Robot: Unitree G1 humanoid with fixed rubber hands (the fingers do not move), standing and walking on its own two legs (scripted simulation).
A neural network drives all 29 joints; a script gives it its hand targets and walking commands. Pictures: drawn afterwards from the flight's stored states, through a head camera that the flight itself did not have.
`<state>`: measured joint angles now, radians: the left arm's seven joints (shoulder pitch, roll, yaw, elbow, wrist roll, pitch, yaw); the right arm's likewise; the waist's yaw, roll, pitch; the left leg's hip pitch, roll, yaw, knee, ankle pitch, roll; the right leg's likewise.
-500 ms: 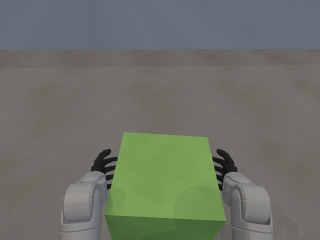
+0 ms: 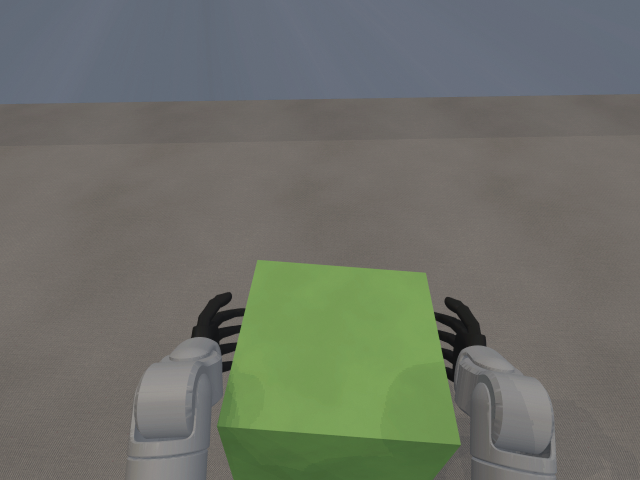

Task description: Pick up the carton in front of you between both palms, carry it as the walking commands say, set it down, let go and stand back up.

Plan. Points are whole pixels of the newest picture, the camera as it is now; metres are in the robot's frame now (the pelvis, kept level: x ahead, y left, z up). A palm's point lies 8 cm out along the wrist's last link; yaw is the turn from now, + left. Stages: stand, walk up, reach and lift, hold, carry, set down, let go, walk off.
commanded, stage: carry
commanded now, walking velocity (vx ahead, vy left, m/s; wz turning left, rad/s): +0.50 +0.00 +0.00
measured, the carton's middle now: (331, 391) +0.26 +0.00 +0.00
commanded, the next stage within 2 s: none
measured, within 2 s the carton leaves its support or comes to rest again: neither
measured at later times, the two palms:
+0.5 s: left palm (236, 189) +0.57 +0.17 +0.08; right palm (413, 189) +0.56 -0.13 +0.09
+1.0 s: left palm (258, 149) +0.67 +0.14 +0.09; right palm (420, 153) +0.66 -0.16 +0.10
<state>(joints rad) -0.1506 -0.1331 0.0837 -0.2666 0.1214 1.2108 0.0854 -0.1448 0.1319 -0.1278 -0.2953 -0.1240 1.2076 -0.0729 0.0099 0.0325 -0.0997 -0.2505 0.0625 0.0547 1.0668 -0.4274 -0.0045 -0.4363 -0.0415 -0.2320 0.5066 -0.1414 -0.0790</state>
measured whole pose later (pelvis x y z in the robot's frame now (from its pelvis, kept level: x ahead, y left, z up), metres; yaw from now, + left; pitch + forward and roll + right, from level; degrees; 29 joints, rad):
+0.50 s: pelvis +0.29 +0.03 +0.00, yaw -3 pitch +3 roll +0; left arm -0.17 -0.14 0.13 -0.37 0.12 1.23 0.08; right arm -0.20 0.14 -0.11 -0.33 -0.11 1.20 -0.08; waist -0.01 -0.05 -0.04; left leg -0.42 0.03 0.23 0.45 -0.08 0.08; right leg -0.21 -0.06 -0.07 0.86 -0.55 0.04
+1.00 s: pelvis +0.40 +0.01 +0.00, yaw -3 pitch +3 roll +0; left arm -0.16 -0.13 0.11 -0.29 0.13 1.22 0.08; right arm -0.17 0.13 -0.12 -0.28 -0.13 1.20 -0.07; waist 0.00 0.00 -0.14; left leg -0.31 0.06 0.20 0.56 -0.30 0.02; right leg -0.22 -0.06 -0.12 0.54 -0.37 0.01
